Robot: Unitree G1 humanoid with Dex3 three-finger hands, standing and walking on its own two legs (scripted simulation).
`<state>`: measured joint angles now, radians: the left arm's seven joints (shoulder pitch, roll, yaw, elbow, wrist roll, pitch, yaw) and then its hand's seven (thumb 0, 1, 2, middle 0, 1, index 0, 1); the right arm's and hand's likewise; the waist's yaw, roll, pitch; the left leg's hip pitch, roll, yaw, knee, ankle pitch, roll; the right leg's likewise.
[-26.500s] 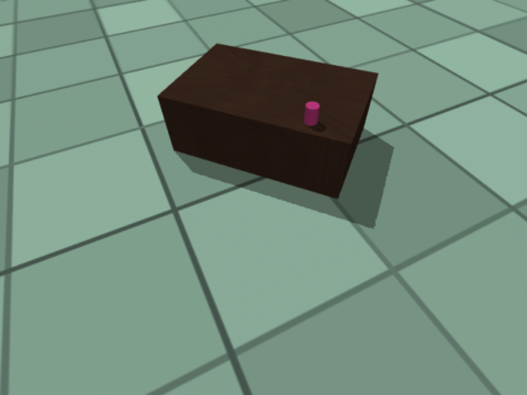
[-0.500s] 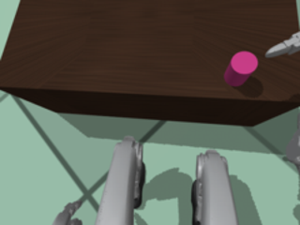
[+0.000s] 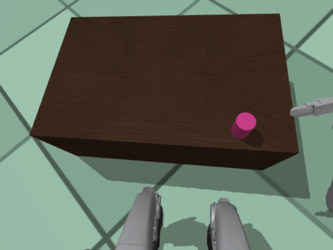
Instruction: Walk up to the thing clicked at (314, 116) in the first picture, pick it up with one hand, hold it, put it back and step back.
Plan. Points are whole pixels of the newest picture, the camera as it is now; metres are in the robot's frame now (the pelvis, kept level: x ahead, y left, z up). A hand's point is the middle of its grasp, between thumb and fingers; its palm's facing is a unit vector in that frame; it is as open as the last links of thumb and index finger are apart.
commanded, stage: home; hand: right
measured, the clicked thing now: (242, 126) +0.47 -0.18 -0.23
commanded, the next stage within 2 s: none
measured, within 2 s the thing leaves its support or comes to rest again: neither
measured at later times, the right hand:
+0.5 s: hand (295, 174) +0.28 -0.20 +0.01, palm faces +0.15 +0.94 -0.31, open 17.3 cm
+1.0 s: hand (290, 216) +0.21 -0.17 +0.03, palm faces +0.17 +0.95 -0.27, open 17.4 cm
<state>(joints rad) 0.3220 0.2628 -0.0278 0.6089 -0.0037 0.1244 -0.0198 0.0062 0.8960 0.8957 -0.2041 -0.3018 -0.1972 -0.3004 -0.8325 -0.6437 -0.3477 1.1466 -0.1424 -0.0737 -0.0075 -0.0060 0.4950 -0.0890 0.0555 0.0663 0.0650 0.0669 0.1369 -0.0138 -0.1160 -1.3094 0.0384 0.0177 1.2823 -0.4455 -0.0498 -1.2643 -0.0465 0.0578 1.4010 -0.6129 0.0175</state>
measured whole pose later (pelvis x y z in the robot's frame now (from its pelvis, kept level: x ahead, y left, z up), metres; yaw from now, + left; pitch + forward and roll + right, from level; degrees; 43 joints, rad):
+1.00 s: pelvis +0.05 +0.02 +0.10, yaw -3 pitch +7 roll +1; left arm 0.24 0.21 -0.02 0.51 -0.01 -0.06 0.16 0.01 0.90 0.90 -0.21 -0.30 -0.20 -0.30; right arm 0.41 -0.19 0.01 0.07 0.01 0.22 -0.14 -0.01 0.54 -0.06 0.05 0.06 0.06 0.06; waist 0.00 -0.02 -0.08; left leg -0.58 0.05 0.04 0.86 -0.40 -0.03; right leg -0.52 -0.05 0.05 0.90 -0.50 0.04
